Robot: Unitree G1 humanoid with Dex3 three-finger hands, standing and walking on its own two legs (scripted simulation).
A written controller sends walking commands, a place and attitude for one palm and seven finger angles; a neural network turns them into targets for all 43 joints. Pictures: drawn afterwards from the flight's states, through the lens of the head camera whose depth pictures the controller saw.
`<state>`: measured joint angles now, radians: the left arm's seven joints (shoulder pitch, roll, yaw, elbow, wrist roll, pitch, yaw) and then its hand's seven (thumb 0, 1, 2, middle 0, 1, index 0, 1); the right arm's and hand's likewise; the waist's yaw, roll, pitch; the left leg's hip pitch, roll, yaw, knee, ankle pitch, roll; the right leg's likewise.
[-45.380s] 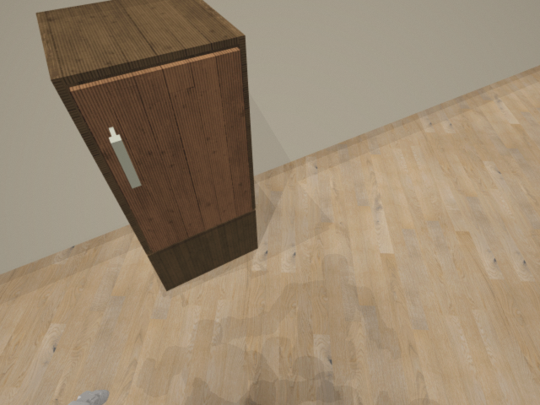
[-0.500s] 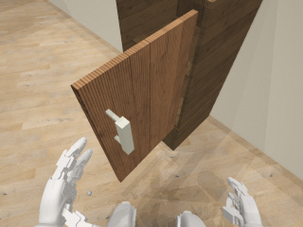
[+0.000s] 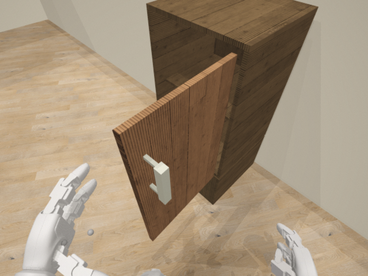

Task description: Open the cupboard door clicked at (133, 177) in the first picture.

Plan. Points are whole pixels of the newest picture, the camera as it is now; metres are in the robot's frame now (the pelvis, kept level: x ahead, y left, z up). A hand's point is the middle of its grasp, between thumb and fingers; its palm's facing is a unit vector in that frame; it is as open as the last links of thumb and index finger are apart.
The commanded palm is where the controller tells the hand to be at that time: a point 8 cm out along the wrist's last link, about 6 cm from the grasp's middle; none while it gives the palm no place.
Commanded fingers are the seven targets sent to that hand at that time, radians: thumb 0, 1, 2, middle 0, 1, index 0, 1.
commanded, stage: draw the hand back to the body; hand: left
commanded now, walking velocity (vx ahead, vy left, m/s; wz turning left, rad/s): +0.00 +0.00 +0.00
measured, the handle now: (157, 179) +0.33 +0.09 +0.02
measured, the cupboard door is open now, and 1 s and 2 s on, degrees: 93 93 93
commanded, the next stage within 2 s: step back with the hand held close in 1.08 s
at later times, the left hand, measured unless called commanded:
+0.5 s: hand (35, 189) +0.21 +0.24 +0.18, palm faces +0.35 -0.85 -0.40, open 11.5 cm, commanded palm +0.16 +0.29 +0.20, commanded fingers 0.00 0.58 0.76 -0.19 -0.30 -0.19 -0.30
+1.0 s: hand (25, 168) +0.22 +0.24 +0.21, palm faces +0.42 -0.82 -0.40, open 7.5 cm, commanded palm +0.18 +0.29 +0.23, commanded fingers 0.00 0.90 0.90 -0.20 -0.30 -0.20 -0.30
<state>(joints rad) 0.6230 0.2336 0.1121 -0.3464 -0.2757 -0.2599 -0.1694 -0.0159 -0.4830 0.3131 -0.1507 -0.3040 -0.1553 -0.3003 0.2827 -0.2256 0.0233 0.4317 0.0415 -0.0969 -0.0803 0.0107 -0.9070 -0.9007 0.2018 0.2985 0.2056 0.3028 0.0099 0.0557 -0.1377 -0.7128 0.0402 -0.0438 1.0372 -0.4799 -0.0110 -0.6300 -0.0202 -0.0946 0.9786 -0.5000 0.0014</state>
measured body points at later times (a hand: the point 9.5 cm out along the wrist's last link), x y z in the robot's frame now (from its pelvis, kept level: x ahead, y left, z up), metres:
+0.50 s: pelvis +0.02 +0.01 +0.05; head +0.01 -0.01 +0.50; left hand +0.19 +0.28 +0.20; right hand +0.21 -0.20 -0.02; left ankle +0.02 +0.12 -0.68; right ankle +0.00 -0.12 -0.68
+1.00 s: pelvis +0.03 -0.01 +0.07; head +0.01 -0.03 +0.52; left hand +0.20 +0.28 +0.24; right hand +0.21 -0.24 -0.02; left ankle +0.02 +0.12 -0.68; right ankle +0.00 -0.12 -0.68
